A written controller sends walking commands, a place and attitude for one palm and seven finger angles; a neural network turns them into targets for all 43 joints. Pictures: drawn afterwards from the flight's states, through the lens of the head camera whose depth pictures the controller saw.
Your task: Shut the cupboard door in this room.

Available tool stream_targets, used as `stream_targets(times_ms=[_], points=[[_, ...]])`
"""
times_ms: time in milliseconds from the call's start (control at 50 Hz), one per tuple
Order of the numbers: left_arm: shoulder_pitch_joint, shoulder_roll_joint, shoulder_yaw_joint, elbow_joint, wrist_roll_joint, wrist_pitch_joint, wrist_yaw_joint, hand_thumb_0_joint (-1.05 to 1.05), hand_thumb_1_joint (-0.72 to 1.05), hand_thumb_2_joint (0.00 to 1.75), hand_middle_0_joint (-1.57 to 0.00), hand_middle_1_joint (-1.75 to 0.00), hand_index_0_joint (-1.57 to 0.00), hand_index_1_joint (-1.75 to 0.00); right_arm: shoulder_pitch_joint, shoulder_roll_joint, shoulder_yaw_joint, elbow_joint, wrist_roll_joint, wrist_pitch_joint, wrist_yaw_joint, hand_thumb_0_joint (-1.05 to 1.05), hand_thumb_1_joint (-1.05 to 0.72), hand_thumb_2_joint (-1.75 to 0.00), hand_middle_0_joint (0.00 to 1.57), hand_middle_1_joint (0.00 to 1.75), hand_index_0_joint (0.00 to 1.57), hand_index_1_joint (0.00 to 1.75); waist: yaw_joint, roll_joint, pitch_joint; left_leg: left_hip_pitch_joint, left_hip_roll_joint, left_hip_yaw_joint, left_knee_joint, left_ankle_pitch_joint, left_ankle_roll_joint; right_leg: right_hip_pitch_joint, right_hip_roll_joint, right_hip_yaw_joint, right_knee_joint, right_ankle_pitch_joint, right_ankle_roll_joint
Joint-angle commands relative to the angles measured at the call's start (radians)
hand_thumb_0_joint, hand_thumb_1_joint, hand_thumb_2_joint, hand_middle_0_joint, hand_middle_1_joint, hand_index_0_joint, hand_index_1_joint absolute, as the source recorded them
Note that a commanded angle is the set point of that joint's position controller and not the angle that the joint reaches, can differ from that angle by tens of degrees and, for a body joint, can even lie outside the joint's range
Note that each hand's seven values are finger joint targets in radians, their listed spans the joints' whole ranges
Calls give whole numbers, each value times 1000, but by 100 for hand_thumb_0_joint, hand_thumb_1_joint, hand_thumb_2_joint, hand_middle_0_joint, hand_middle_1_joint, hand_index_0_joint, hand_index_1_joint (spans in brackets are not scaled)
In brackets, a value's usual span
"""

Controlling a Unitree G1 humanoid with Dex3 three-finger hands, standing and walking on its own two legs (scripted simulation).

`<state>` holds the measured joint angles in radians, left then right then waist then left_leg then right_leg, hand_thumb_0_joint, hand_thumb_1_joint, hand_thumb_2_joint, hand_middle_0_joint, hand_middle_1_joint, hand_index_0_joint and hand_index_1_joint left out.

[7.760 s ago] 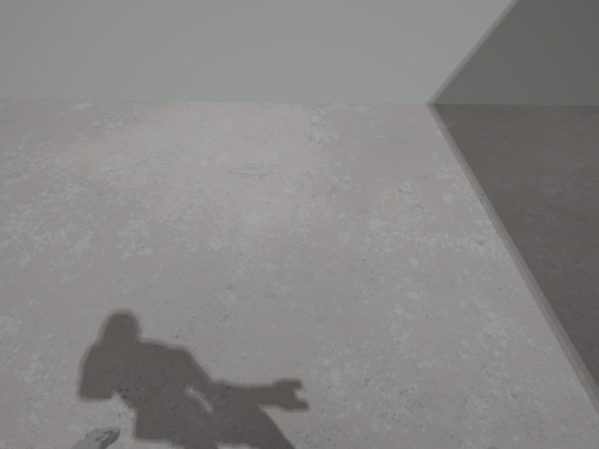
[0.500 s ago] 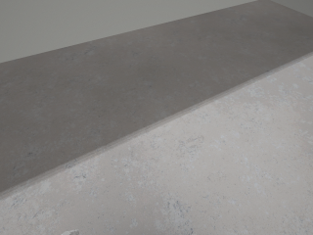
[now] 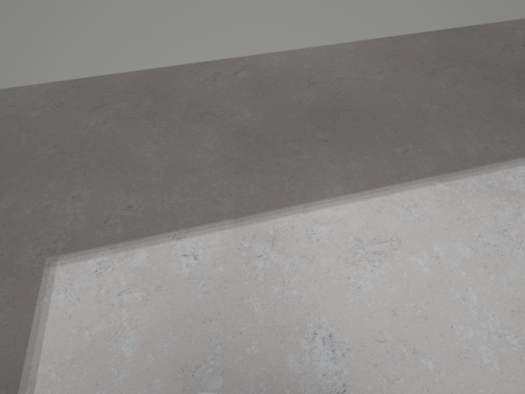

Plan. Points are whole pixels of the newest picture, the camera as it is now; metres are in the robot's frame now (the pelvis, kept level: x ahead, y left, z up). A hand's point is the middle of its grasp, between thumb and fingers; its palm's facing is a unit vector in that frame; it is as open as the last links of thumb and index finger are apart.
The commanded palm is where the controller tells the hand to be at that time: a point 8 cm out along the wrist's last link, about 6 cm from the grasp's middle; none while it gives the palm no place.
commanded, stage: turn or walk to find it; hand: left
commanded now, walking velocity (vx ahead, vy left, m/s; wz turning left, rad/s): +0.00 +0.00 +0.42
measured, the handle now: out of the picture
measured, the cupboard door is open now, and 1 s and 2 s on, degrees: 93 93 93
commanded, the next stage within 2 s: none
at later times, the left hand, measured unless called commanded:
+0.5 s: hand out of the picture +0.02 +0.22 -0.15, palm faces +0.20 -0.94 -0.28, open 7.4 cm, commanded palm none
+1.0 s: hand out of the picture -0.14 +0.20 -0.18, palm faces +0.45 -0.86 -0.23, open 7.4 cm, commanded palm none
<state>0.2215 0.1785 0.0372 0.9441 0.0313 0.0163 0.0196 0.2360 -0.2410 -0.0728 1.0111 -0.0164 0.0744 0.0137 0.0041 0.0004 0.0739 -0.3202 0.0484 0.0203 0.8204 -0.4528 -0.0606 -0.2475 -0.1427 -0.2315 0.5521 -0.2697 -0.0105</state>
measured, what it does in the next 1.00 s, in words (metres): steps on the spot, turning left: left foot, then right foot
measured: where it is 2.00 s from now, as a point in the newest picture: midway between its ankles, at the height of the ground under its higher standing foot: outside the picture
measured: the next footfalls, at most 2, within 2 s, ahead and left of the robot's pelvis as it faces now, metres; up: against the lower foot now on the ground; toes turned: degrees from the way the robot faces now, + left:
left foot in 0.08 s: +0.01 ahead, +0.15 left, +0.00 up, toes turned +6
right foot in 0.52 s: +0.02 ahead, -0.10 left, +0.00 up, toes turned +7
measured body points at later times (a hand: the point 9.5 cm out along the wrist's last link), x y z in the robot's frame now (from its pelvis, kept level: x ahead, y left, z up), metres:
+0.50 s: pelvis -0.04 +0.00 +0.00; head -0.01 -0.01 +0.44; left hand +0.01 +0.27 -0.13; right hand +0.07 -0.22 -0.16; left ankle -0.03 +0.14 -0.74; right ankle -0.02 -0.11 -0.73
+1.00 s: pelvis -0.09 +0.00 -0.01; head -0.07 +0.03 +0.44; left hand -0.16 +0.25 -0.17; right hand +0.08 -0.21 -0.15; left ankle -0.15 +0.10 -0.74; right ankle -0.02 -0.11 -0.74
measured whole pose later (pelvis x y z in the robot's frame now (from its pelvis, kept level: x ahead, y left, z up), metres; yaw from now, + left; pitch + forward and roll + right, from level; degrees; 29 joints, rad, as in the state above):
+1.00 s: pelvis -0.09 +0.00 -0.01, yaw +25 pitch -1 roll +0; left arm 0.24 0.22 0.05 0.97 0.02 0.03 0.02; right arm 0.18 -0.23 -0.06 0.99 -0.01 0.04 0.01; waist 0.02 -0.03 0.08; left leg -0.23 0.03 0.06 0.59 -0.33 -0.02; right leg -0.29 -0.17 -0.26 0.64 -0.30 0.02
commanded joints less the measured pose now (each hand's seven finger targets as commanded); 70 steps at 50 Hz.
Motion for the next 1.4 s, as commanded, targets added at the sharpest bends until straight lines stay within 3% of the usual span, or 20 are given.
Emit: stream_targets(times_ms=[0,40,60,80,120,180,340,440,480,500,520,540,620,660,840,940,980,1000,1120,1380], points=[[46,236,66,-30,-4,-12,10,0,90,90,-20,-30,-20,-30,-1,-41,-3,-88,10,-46,-8,0,-90,-90,20,30,20,30,13,-197,-137,41,-34,73,-259,96,10,144,-213,166,-72,420,-90],[32,186,57,-44,-21,0,7,0,90,90,-20,-30,-20,-30,69,-111,-17,-71,5,-63,-8,0,-90,-90,20,30,20,30,-37,17,-170,278,75,-65,-476,331,58,-63,-125,71,138,194,13],[12,118,40,-83,-24,7,1,0,90,90,-20,-30,-20,-30,85,-206,-38,-76,-3,-66,-14,0,-90,-90,20,30,20,30,-52,304,-125,337,317,-367,-511,626,161,-327,4,41,330,-277,87],[-52,128,32,-94,-14,20,5,0,90,90,-20,-30,-20,-30,106,-237,-43,-65,-5,-54,-18,0,-90,-90,20,30,20,30,-76,249,-108,237,373,-351,-515,665,233,-296,13,131,454,-351,76],[-76,136,45,-70,-12,33,2,0,90,90,-20,-30,-20,-30,10,-174,-25,-78,-9,-56,-32,0,-90,-90,20,30,20,30,-44,255,-34,108,271,-278,-550,452,213,-291,3,194,536,-236,72],[-16,140,46,-34,-13,24,-11,0,90,90,-20,-30,-20,-30,-63,-145,-8,-103,-5,-65,-36,0,-90,-90,20,30,20,30,-7,177,-21,140,186,-192,-517,548,193,-291,29,191,554,-132,83],[-66,117,35,-68,-21,18,-2,0,90,90,-20,-30,-20,-30,0,-162,-23,-101,-8,-60,-33,0,-90,-90,20,30,20,30,-43,142,-78,211,198,-286,-477,613,236,-229,64,203,344,-193,95],[32,118,36,-54,-28,0,2,0,90,90,-20,-30,-20,-30,-52,-162,-31,-124,-8,-50,-25,0,-90,-90,20,30,20,30,8,154,-115,87,142,-312,-400,582,198,14,109,173,10,-51,78],[97,185,50,-43,-14,-19,10,0,90,90,-20,-30,-20,-30,-50,-101,-27,-133,7,-51,-18,0,-90,-90,20,30,20,30,37,-26,-152,-101,28,-220,-244,320,102,243,-30,288,-219,80,44],[95,279,69,-49,-1,-24,16,0,90,90,-20,-30,-20,-30,-54,-36,-13,-164,8,-50,-14,0,-90,-90,20,30,20,30,45,-315,-111,-280,-115,-66,-21,-44,33,277,-276,548,-267,160,-66],[92,285,67,-66,-9,-17,18,0,90,90,-20,-30,-20,-30,-92,-90,-28,-172,1,-39,-15,0,-90,-90,20,30,20,30,63,-235,-96,-235,-85,-99,177,-134,34,120,-363,562,-285,208,-149],[24,240,67,-76,-12,-21,22,0,90,90,-20,-30,-20,-30,-75,-96,-34,-146,-6,-23,-13,0,-90,-90,20,30,20,30,28,-211,-56,-225,-60,-147,292,-72,40,27,-304,504,-318,61,-151],[-90,163,39,-104,-13,-25,15,0,90,90,-20,-30,-20,-30,21,-70,-36,-76,-8,-12,6,0,-90,-90,20,30,20,30,-40,-154,1,-223,-40,-84,423,116,13,-17,-148,266,-291,58,-69],[-51,162,39,-97,-12,-30,16,0,90,90,-20,-30,-20,-30,20,-70,-33,-73,-8,-11,6,0,-90,-90,20,30,20,30,-21,-173,-17,-224,-29,-66,404,133,-4,30,-149,236,-283,91,-74],[66,228,63,-37,2,-20,15,0,90,90,-20,-30,-20,-30,-89,-38,-4,-99,5,-29,1,0,-90,-90,20,30,20,30,55,-189,-68,-108,-8,28,-9,-29,-4,151,-229,219,-194,306,-139],[28,224,63,-28,-12,-5,9,0,90,90,-20,-30,-20,-30,24,-57,-4,-73,9,-51,-6,0,-90,-90,20,30,20,30,-16,-135,-134,160,-21,61,-384,228,24,51,-189,114,-11,305,-42],[-3,117,37,-83,-24,10,0,0,90,90,-20,-30,-20,-30,82,-213,-38,-74,-4,-63,-13,0,-90,-90,20,30,20,30,-57,323,-109,306,321,-383,-529,599,172,-325,15,42,342,-313,89],[-55,133,32,-94,-15,21,4,0,90,90,-20,-30,-20,-30,94,-237,-40,-64,-5,-53,-18,0,-90,-90,20,30,20,30,-74,237,-101,222,376,-365,-524,619,246,-292,14,137,460,-355,73],[-9,143,43,-25,-15,22,-12,0,90,90,-20,-30,-20,-30,-57,-147,-7,-99,-1,-69,-36,0,-90,-90,20,30,20,30,-3,146,-44,169,178,-183,-516,572,194,-284,33,193,558,-115,90],[-42,112,33,-72,-29,7,2,0,90,90,-20,-30,-20,-30,-13,-157,-31,-108,-12,-53,-27,0,-90,-90,20,30,20,30,-22,162,-118,146,159,-338,-437,630,220,-69,108,189,113,-142,78]])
